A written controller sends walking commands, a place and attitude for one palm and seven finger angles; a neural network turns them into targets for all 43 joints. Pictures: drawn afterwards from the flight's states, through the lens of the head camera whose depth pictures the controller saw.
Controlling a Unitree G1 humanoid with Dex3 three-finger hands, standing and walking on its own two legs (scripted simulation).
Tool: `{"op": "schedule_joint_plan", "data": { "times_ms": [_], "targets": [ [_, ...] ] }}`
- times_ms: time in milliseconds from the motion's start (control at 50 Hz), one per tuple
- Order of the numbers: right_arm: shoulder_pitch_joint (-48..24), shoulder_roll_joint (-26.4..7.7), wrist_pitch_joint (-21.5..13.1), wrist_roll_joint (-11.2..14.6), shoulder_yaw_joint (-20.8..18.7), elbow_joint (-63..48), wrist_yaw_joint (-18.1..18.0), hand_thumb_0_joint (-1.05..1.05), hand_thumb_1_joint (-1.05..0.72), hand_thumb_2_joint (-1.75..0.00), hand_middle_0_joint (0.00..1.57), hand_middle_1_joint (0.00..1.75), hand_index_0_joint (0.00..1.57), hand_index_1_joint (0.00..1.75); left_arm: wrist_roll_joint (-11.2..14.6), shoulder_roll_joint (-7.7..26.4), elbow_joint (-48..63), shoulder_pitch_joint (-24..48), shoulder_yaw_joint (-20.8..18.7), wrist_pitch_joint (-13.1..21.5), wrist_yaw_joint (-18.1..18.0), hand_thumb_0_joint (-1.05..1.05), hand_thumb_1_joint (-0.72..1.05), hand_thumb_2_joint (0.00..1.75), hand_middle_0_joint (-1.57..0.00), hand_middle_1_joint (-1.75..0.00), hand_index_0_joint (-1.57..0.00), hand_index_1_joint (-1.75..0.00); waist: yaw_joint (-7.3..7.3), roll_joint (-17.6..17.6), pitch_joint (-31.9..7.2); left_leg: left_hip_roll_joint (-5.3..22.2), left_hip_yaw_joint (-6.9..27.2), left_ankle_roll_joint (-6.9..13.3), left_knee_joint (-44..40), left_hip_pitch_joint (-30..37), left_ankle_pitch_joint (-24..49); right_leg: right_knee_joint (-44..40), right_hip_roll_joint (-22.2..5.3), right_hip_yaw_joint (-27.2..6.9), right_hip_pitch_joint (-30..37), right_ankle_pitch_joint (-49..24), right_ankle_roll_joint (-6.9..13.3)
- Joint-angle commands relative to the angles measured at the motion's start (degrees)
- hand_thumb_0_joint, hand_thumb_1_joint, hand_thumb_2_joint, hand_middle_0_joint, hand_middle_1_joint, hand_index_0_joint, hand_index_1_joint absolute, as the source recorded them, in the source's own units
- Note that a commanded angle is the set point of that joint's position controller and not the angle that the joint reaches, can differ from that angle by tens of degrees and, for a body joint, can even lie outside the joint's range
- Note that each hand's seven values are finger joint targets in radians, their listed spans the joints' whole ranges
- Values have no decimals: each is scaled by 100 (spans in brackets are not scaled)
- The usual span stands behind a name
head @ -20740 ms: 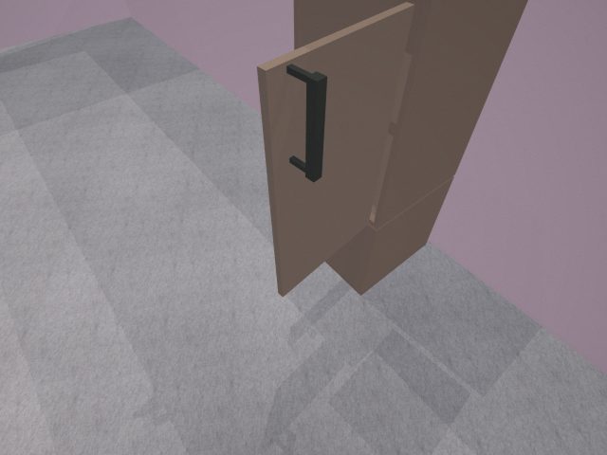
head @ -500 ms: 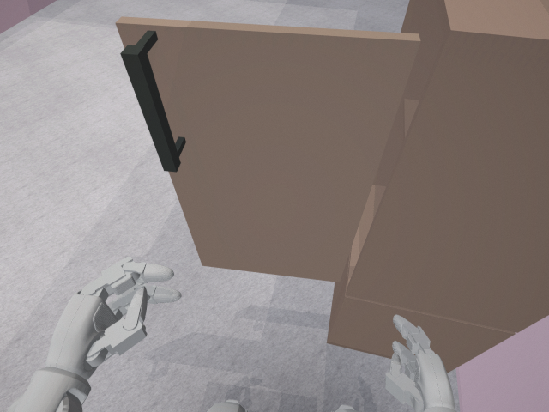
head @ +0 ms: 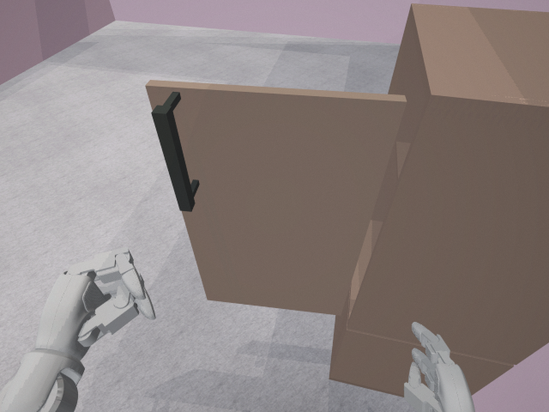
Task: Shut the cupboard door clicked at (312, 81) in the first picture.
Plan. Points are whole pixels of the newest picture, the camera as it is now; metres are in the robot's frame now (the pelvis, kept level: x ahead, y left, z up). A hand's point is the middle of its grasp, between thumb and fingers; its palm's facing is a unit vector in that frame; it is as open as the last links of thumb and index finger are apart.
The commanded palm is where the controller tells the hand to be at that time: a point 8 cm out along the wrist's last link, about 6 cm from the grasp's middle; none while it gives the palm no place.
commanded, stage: raise the hand and make a fist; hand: left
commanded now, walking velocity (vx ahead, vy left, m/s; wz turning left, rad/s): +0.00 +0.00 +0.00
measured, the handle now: (180, 155) +0.42 +0.19 +0.18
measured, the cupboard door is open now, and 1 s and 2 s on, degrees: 96 96 96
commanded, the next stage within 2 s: bring the fist close to the handle in 0.72 s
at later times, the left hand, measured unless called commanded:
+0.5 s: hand (134, 258) +0.24 +0.19 +0.17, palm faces +0.02 -1.00 -0.08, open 3.1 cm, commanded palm +0.20 +0.23 +0.18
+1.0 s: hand (139, 254) +0.24 +0.18 +0.18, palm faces +0.04 -1.00 -0.09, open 3.1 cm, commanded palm +0.22 +0.22 +0.18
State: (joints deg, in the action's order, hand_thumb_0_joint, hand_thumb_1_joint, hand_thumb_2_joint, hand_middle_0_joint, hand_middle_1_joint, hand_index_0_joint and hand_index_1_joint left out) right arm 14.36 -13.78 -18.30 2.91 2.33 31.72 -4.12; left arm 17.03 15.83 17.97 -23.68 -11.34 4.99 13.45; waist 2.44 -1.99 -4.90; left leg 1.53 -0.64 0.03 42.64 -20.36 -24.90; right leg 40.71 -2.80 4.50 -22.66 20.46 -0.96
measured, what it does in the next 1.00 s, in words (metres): stands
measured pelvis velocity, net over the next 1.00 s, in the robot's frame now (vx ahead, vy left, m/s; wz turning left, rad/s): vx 0.00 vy -0.01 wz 0.00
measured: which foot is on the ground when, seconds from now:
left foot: down 0.00-1.00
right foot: down 0.00-1.00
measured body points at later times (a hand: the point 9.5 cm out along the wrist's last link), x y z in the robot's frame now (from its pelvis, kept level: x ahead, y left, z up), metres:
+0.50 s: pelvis +0.00 -0.01 +0.02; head -0.03 -0.03 +0.47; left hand +0.23 +0.24 +0.18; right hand +0.20 -0.23 -0.05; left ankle -0.03 +0.12 -0.71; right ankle +0.01 -0.13 -0.71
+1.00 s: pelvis +0.00 -0.01 +0.02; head -0.03 -0.04 +0.47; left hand +0.23 +0.24 +0.18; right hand +0.19 -0.23 -0.05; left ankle -0.03 +0.12 -0.71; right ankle +0.01 -0.13 -0.71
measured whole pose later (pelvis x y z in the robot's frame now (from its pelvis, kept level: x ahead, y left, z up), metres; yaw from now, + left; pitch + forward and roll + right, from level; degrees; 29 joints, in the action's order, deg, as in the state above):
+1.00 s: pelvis +0.00 -0.01 +0.02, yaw +0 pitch -3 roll +0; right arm 12.1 -13.8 -17.1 3.9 4.5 36.9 -5.6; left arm 16.6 16.9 13.3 -7.9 -13.1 -8.2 12.5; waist 3.6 -3.1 -1.8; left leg 1.8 -0.8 -1.0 32.1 -9.4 -19.8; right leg 32.2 -2.1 4.7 -12.6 16.7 0.0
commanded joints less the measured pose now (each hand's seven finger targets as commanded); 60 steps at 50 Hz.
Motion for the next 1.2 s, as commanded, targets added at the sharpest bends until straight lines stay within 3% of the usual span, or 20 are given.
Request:
{"op": "schedule_joint_plan", "data": {
  "times_ms": [0,300,340,380,440,520,540,600,640,680,740,800,840,900,940,1000,1100,1140,1160,1180],
  "targets": [
    [-521,-636,-301,49,-194,-827,-92,0,-90,-90,20,30,20,30,83,787,1250,968,-487,-24,4,0,90,90,-130,-150,-130,-150,-10,-108,-237,-98,187,95,-1033,225,1708,-734,252,68,650,-1346,133],
    [-970,-587,-194,121,-20,-593,-201,0,-90,-90,20,30,20,30,155,1141,1071,2532,-803,-1037,60,0,90,90,-130,-150,-130,-150,89,-69,-245,-122,139,132,-1542,978,1958,-1303,198,54,1225,-1600,120],
    [-975,-629,-180,125,-42,-581,-190,0,-90,-90,20,30,20,30,214,1120,697,2116,-918,-1181,92,0,90,90,-130,-150,-130,-150,137,296,-207,-119,115,140,-1544,924,1958,-1358,194,25,1307,-1625,102],
    [-1021,-596,-140,144,-40,-607,-165,0,-90,-90,20,30,20,30,213,953,783,2081,-787,-1260,126,0,90,90,-130,-150,-130,-150,124,186,-196,-132,78,133,-1556,936,2014,-1333,171,52,1286,-1715,91],
    [-1046,-629,-133,120,-67,-642,-142,0,-90,-90,20,30,20,30,212,1164,1000,2060,-982,-1233,60,0,90,90,-130,-150,-130,-150,141,329,-356,-131,56,144,-1493,962,2101,-1335,155,-17,1414,-1830,72],
    [-1032,-557,-170,99,-80,-630,-140,0,-90,-90,20,30,20,30,123,1108,1376,2346,-900,-994,-64,0,90,90,-130,-150,-130,-150,102,-40,-446,-145,1,137,-1485,1120,2122,-1316,154,-1,1338,-1817,73],
    [-1034,-595,-193,90,-88,-605,-147,0,-90,-90,20,30,20,30,122,1278,1347,2350,-1018,-949,-106,0,90,90,-130,-150,-130,-150,100,98,-403,-130,-3,149,-1434,1068,2092,-1355,141,-80,1366,-1812,61],
    [-996,-572,-207,96,-85,-556,-158,0,-90,-90,20,30,20,30,65,1048,1234,2335,-802,-875,-120,0,90,90,-130,-150,-130,-150,68,-143,-215,-136,-12,126,-1499,1065,1962,-1363,158,-21,1227,-1623,76],
    [-993,-620,-219,95,-90,-508,-160,0,-90,-90,20,30,20,30,68,1114,1057,2272,-831,-893,-115,0,90,90,-130,-150,-130,-150,57,80,-74,-114,10,137,-1508,999,1840,-1430,162,-55,1199,-1494,74],
    [-1034,-589,-207,116,-90,-536,-168,0,-90,-90,20,30,20,30,63,992,1114,2326,-693,-927,-78,0,90,90,-130,-150,-130,-150,55,-134,-61,-128,-10,136,-1537,1027,1734,-1452,150,-60,1137,-1344,72],
    [-1042,-636,-222,110,-94,-546,-177,0,-90,-90,20,30,20,30,76,1171,1078,2276,-845,-965,-78,0,90,90,-130,-150,-130,-150,66,128,-153,-116,22,150,-1514,1018,1738,-1454,153,-87,1208,-1336,62],
    [-1072,-593,-233,104,-80,-561,-179,0,-90,-90,20,30,20,30,105,1082,1138,2322,-831,-949,-66,0,90,90,-130,-150,-130,-150,78,-4,-214,-131,12,145,-1524,1058,1735,-1430,150,-53,1187,-1328,59],
    [-1050,-639,-224,103,-76,-481,-185,0,-90,-90,20,30,20,30,100,1154,930,2522,-842,-945,-91,0,90,90,-130,-150,-130,-150,29,205,-123,-108,17,149,-1508,1006,1662,-1467,161,-82,1130,-1207,47],
    [-1084,-606,-256,121,-76,-462,-207,0,-90,-90,20,30,20,30,67,939,900,3064,-562,-902,-109,0,90,90,-130,-150,-130,-150,-31,-83,-83,-126,42,144,-1540,1099,1528,-1468,163,-65,973,-1026,58],
    [-1051,-661,-242,122,-74,-412,-218,0,-90,-90,20,30,20,30,11,1118,636,3148,-644,-925,-145,0,90,90,-130,-150,-130,-150,-30,85,-71,-112,56,142,-1557,1036,1427,-1487,169,-85,987,-866,63],
    [-1056,-632,-237,114,-93,-440,-212,0,-90,-90,20,30,20,30,-39,1039,601,3272,-598,-921,-153,0,90,90,-130,-150,-130,-150,15,-94,-309,-126,62,129,-1570,1128,1687,-1374,159,-45,1134,-1216,95],
    [-1080,-600,-191,107,-84,-473,-158,0,-90,-90,20,30,20,30,-70,872,556,3374,-461,-967,-233,0,90,90,-130,-150,-130,-150,34,15,-440,-117,32,115,-1559,1135,1926,-1292,146,-18,1225,-1582,94],
    [-1033,-641,-150,83,-109,-455,-138,0,-90,-90,20,30,20,30,-83,1203,345,3049,-845,-991,-312,0,90,90,-130,-150,-130,-150,113,272,-470,-101,3,119,-1539,1045,2020,-1303,144,-41,1344,-1682,89],
    [-1074,-599,-124,81,-81,-477,-115,0,-90,-90,20,30,20,30,-99,1027,411,3150,-709,-990,-312,0,90,90,-130,-150,-130,-150,96,148,-465,-111,-8,121,-1566,1051,2132,-1269,128,-26,1363,-1818,106],
    [-1040,-603,-88,95,-102,-475,-109,0,-90,-90,20,30,20,30,-83,1140,344,3153,-853,-998,-338,0,90,90,-130,-150,-130,-150,92,206,-465,-101,-29,107,-1555,1026,2102,-1275,127,-23,1351,-1796,91]
  ]
}}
